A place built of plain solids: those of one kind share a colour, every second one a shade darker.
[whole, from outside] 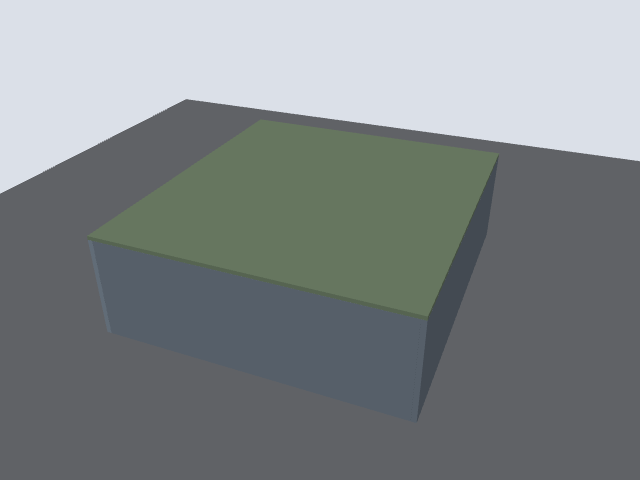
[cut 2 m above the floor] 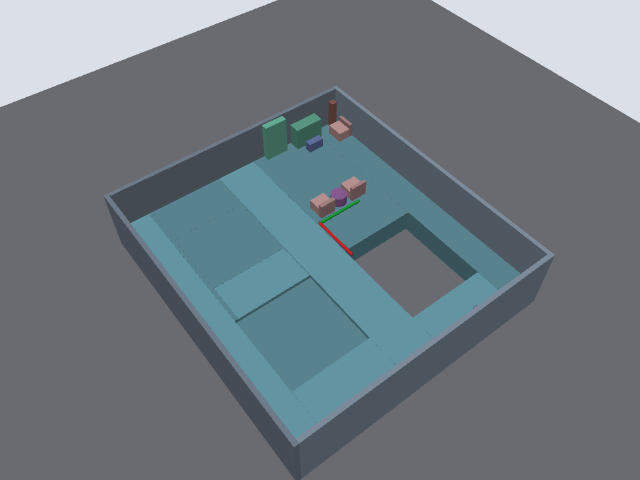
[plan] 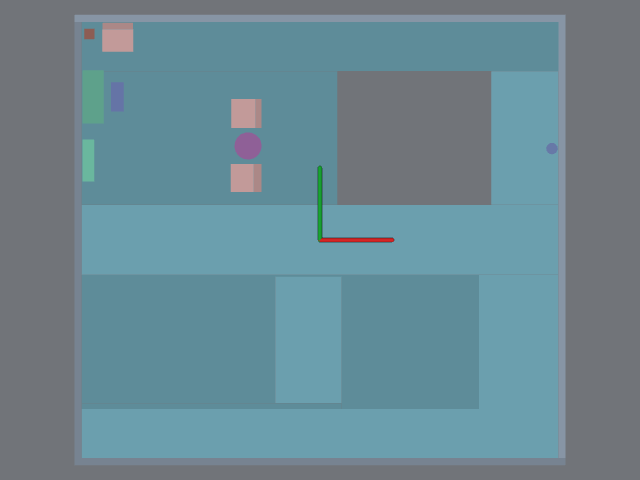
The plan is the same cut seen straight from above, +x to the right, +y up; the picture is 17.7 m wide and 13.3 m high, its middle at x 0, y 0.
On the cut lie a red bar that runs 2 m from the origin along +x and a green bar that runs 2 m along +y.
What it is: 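A home; one open living floor with 3 sunken areas, their rims bare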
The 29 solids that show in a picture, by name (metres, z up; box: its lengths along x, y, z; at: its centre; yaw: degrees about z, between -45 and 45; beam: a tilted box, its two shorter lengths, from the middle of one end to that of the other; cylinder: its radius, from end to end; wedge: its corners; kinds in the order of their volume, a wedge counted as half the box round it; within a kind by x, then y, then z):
{
 "floor_1": {"box": [2.06, 3.5, 1.17], "at": [-5.57, -2.77, 0.54]},
 "floor_2": {"box": [7.08, 3.71, 1.17], "at": [-3.06, 2.83, 0.54]},
 "floor_3": {"box": [7.2, 0.17, 1.17], "at": [-3.0, -4.6, 0.54]},
 "floor_4": {"box": [7.2, 0.05, 1.17], "at": [-3.0, -0.99, 0.54]},
 "floor_5": {"box": [3.3, 3.5, 1.17], "at": [-2.89, -2.77, 0.54]},
 "floor_6": {"box": [1.84, 3.5, 1.17], "at": [-0.32, -2.77, 0.54]},
 "floor_7": {"box": [13.21, 1.36, 1.17], "at": [0.0, -5.36, 0.54]},
 "floor_8": {"box": [13.21, 1.94, 1.17], "at": [0.0, 0.0, 0.54]},
 "floor_9": {"box": [13.21, 1.36, 1.17], "at": [0.0, 5.36, 0.54]},
 "floor_10": {"box": [3.81, 3.72, 0.99], "at": [2.5, -2.83, 0.45]},
 "floor_11": {"box": [2.2, 3.72, 1.17], "at": [5.51, -2.83, 0.54]},
 "floor_12": {"box": [1.86, 3.71, 1.17], "at": [5.67, 2.83, 0.54]},
 "wall_1": {"box": [0.2, 12.08, 4.23], "at": [-6.7, 0.0, 2.06]},
 "wall_2": {"box": [13.61, 0.2, 4.23], "at": [0.0, -6.14, 2.06]},
 "wall_3": {"box": [13.61, 0.2, 4.23], "at": [0.0, 6.14, 2.06]},
 "wall_4": {"box": [0.2, 12.08, 4.23], "at": [6.71, 0.0, 2.06]},
 "roof_1": {"box": [13.61, 12.48, 0.16], "at": [0.0, 0.0, 4.26]},
 "case_1": {"box": [0.33, 1.17, 1.94], "at": [-6.42, 2.2, 2.1]},
 "case_2": {"box": [0.59, 1.48, 1.17], "at": [-6.29, 3.96, 1.71]},
 "chair_1": {"box": [0.86, 0.63, 0.5], "at": [-5.6, 5.53, 1.37]},
 "chair_2": {"box": [0.86, 0.18, 0.73], "at": [-5.6, 5.93, 1.49]},
 "chair_3": {"box": [0.64, 0.78, 0.48], "at": [-2.15, 1.72, 1.36]},
 "chair_4": {"box": [0.68, 0.81, 0.47], "at": [-2.12, 3.51, 1.36]},
 "chair_5": {"box": [0.21, 0.78, 0.73], "at": [-1.73, 1.72, 1.49]},
 "chair_6": {"box": [0.16, 0.81, 0.78], "at": [-1.7, 3.51, 1.51]},
 "table_1": {"cylinder": 0.38, "from": [-1.99, 2.61, 1.12], "to": [-1.99, 2.61, 1.62]},
 "bench_1": {"box": [0.36, 0.81, 0.48], "at": [-5.61, 3.96, 1.36]},
 "totem_1": {"box": [0.29, 0.29, 1.5], "at": [-6.39, 5.71, 1.87]},
 "bush_1": {"cylinder": 0.16, "from": [6.43, 2.53, 1.59], "to": [6.43, 2.53, 2.35]}
}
